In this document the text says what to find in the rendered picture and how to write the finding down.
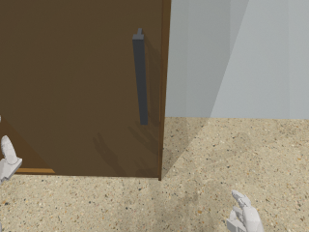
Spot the handle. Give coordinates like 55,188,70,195
132,28,148,126

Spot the right robot hand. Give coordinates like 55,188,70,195
226,189,265,232

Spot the wardrobe door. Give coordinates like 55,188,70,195
0,114,51,169
0,0,162,178

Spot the left robot hand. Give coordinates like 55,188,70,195
0,116,22,185

